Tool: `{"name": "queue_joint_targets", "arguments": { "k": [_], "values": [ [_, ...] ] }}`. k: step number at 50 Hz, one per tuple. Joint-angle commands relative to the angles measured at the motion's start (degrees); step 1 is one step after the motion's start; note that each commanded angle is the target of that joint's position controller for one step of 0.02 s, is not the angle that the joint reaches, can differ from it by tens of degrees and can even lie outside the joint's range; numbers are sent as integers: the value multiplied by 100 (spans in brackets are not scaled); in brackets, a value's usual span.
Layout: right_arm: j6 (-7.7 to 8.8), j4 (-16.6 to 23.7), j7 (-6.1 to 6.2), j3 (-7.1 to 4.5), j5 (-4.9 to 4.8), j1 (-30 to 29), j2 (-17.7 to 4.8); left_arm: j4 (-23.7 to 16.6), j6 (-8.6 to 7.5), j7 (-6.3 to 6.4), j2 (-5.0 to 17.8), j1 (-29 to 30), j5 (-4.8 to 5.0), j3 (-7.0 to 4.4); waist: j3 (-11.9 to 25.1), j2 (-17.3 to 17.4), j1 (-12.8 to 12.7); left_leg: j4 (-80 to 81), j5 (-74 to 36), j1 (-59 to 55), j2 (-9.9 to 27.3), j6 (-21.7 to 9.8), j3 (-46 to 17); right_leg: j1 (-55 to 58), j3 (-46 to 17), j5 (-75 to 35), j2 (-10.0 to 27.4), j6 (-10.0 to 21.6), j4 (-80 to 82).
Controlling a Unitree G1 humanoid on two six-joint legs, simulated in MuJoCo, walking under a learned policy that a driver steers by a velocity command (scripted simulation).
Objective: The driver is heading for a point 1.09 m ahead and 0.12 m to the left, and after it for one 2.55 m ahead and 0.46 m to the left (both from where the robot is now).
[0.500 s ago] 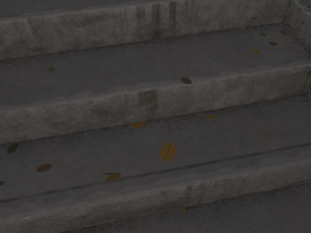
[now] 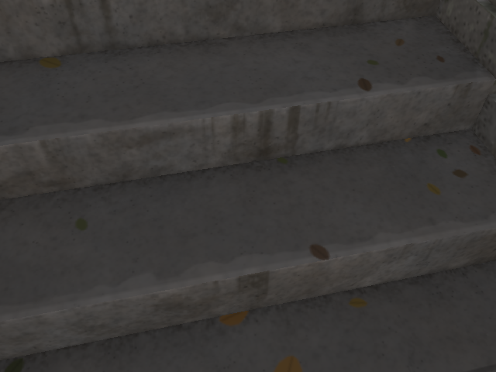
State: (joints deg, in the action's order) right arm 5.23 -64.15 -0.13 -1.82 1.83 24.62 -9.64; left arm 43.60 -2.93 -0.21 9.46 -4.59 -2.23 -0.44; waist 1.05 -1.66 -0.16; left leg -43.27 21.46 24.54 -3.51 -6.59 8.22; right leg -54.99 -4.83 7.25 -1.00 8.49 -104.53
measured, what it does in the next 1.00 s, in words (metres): climbs: right foot 0.17 m higher, then left foot 0.17 m higher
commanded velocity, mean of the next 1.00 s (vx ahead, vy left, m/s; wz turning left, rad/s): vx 0.50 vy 0.00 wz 0.00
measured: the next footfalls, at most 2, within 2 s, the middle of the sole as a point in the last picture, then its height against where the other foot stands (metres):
right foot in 0.34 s outside the picture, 0.17 m higher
left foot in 0.86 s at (211, 223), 0.17 m higher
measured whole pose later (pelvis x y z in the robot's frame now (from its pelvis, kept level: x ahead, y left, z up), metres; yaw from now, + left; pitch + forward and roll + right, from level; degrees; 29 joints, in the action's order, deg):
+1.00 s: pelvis +0.62 +0.04 +0.29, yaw +1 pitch +3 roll +2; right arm 2.8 -49.4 0.9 -3.0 1.9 11.2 -9.4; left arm 47.8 -6.6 -1.1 9.5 -20.1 -1.8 -4.0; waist 2.6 -1.6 -1.4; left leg -59.9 26.4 36.4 -1.1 -6.4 11.5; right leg -34.9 -4.9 3.2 -0.9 6.6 -96.8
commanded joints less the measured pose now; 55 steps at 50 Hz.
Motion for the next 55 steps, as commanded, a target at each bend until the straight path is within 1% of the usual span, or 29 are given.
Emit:
{"name": "queue_joint_targets", "arguments": {
  "k": [1, 6, 10, 11, 12, 13, 15, 16, 17, 18, 19, 20, 22, 23, 25, 29, 32, 36, 38, 40, 42, 43, 44, 45, 46, 48, 50, 52, 55],
  "values": [
    [203, 347, -25, 147, -126, -272, 128, -144, 83, -2, -75, -377, 50, 103, -340, 39, -339, 2630, -542, 415, 1073, -63, -1571, -277, 466, -714, 212, -202, 602],
    [293, 70, 56, 87, -49, 1145, -265, -785, 66, 152, -676, 974, -8, 257, -597, 476, 237, 2754, -740, -1899, 1546, -420, -2243, -3410, 811, 972, 360, -137, -2109],
    [146, -84, 200, 164, -101, 1590, -100, -1540, 28, 31, -623, 2061, 52, 401, -823, 560, 461, 3556, -1184, -2016, 1356, -217, -1828, -3082, 1248, 1496, 579, -162, -342],
    [73, 3, 263, 161, -162, 1659, -130, -1475, 87, -58, -420, 1861, 53, 365, -699, 465, 566, 3963, -2340, -2007, 1295, -345, -1611, -2345, 1654, 1348, 528, -224, 546],
    [9, -28, 376, 101, -211, 1718, -225, -1599, 142, -100, -619, 1926, 50, 423, -579, 572, 571, 4400, -3236, -2137, 1525, -444, -1480, -1510, 1459, 1579, 649, -127, 1415],
    [-25, 14, 405, 152, -308, 1573, -104, -1458, 210, -113, -658, 1644, 212, 447, -318, 483, 542, 4381, -4865, -2069, 1279, -380, -973, -356, 2055, 1639, 326, -16, 2429],
    [85, 268, 333, 52, -205, 1459, -700, -974, 173, -26, -458, 272, 389, 281, 959, 1199, -261, 2705, -10421, -2223, 1663, -422, -633, 2435, 2238, 1531, -426, 245, 3350],
    [190, 383, 275, -61, -304, 1378, -1149, -734, 180, 12, -64, -553, 334, 115, 1557, 1418, -737, 1677, -11090, -2794, 1878, -410, -752, 3085, 1980, 1685, -568, 333, 3997],
    [281, 577, 141, -179, -360, 926, -1384, -416, 157, -19, 234, -1304, 179, -13, 1942, 1587, -1170, 334, -10757, -2733, 1771, -330, -660, 3951, 1380, 1545, -458, 466, 4703],
    [390, 907, -17, -147, -463, 1041, -951, -29, 103, 54, 688, -1909, 58, -209, 2306, 544, -1060, -1754, -8644, -504, 1033, -41, -806, 5464, -1304, 2652, 822, 1125, 5636],
    [431, 1071, -153, -277, -304, 348, -879, 86, 265, 143, 1168, -1922, 49, -429, 2371, -891, -1201, -4755, -1984, 376, -512, 213, -788, 5205, -4574, 2843, 1840, 1759, 8348],
    [429, 1385, -194, -281, -55, 407, -448, 131, 201, 91, 1124, -1090, 192, -474, 1966, -232, -524, -6354, -1814, 1026, -75, 210, -1807, 4756, -4661, 2866, 1925, 1519, 8734],
    [299, 2019, -67, -163, 122, -475, 1, 767, -43, 87, 235, -883, 174, -311, 325, 797, -64, -6576, -1903, 1997, 300, 5, -1487, 3339, -3103, 3307, 1698, 959, 8257],
    [287, 2284, -17, -37, 97, -841, 339, 1177, -122, 116, -305, -1149, 51, -180, -111, 660, 37, -7125, -1669, 2501, 326, -147, -1537, 2951, -2476, 2603, 1536, 842, 8141],
    [116, 2418, 22, 185, -6, -802, 792, 1594, -249, 68, -512, -1587, -60, -112, -257, 447, 247, -8005, -1444, 3371, 223, -340, -1703, 3056, -1562, 1395, 1322, 536, 8329],
    [-164, 2476, 39, 273, -36, -1020, 650, 1618, -521, -63, -192, -1586, 82, -48, -500, 519, 569, -6698, -1608, 3635, 400, -80, -1146, 2532, -15, -56, 928, 115, 8601],
    [-220, 2999, 228, 368, -62, -2274, 855, 1813, -691, -115, 345, -2381, 81, -131, -393, -208, 148, -8762, -649, 5529, 417, -176, -777, 3931, -471, 137, 1306, 399, 9027],
    [-199, 3793, 122, 484, 46, -3762, 686, 1942, -564, 47, 198, -3003, 113, -104, -516, -6, -196, -6834, -187, 5630, 892, -131, -238, 4499, -300, 751, 1008, 123, 9564],
    [-322, 3922, 0, 514, 4, -3873, 699, 1819, -416, 294, 382, -3113, 173, -208, -227, -151, -329, -5002, 86, 4069, 1009, -100, -9, 4682, 3, -910, 1099, 392, 10504],
    [-359, 3536, -30, 504, -200, -3252, 838, 1418, -367, 346, 580, -2725, 229, -213, 358, -149, -61, -3206, 520, 1787, 495, -252, 527, 4657, 736, -4992, 1056, 352, 9850],
    [-390, 2968, 116, 249, -364, -1586, 368, 1393, -482, 259, 1047, -3026, 275, -314, 1404, -1145, 586, -2502, 799, 220, -189, -366, 700, 5548, 707, -9006, 1477, 391, 8058],
    [-364, 2769, 152, 77, -218, -877, -60, 1205, -589, 103, 1266, -2600, 351, -413, 1792, -1345, 1018, -1767, 555, -618, -125, -450, 155, 5485, 818, -8751, 1352, 176, 6806],
    [-306, 2464, 190, -158, -6, -75, -703, 883, -667, -81, 923, -2567, 488, -401, 2218, -370, 1123, -967, 1304, -2139, 1121, -1057, -2385, 3435, 632, -6950, 791, -218, 4808],
    [-403, 2291, 231, -379, 59, 191, -1263, 570, -697, -323, 636, -2030, 356, -456, 2176, 1261, 1235, 2026, 1797, -2268, 2088, -1603, -5716, 2123, 467, -401, -531, -435, 2238],
    [-398, 2251, 198, -386, 21, -686, -1102, 345, -647, -359, 272, -2026, 75, -459, 1773, 1014, 657, 2500, 2216, -1744, 2234, -1438, -6241, 1216, -528, 13, -318, -366, 211],
    [-220, 1701, 124, -221, 6, -1137, -267, -244, -524, -178, -209, -1300, -79, -284, 113, -151, 110, 1985, 2176, -102, 2044, -765, -4428, 392, -184, -546, 101, -154, -221],
    [21, 1108, 20, -54, 76, -824, 435, -301, -320, 7, -529, -1427, 12, -140, -166, -87, -243, 1878, 325, 200, 1724, -450, -3071, -12, -283, -292, -8, -15, -1096],
    [199, 713, -72, -62, 1, -499, 341, -485, -147, 101, -764, -1374, 48, -20, -336, 341, -410, 1985, -1102, -66, 1575, -274, -2143, -656, -478, 69, -74, 30, -1275],
    [297, 718, -39, -36, -58, -577, 108, -566, 23, 138, -371, -991, 40, -78, -567, 121, -508, 2407, -2399, 194, 1328, -119, -1080, -453, -63, -36, -50, -228, 397]
  ]
}}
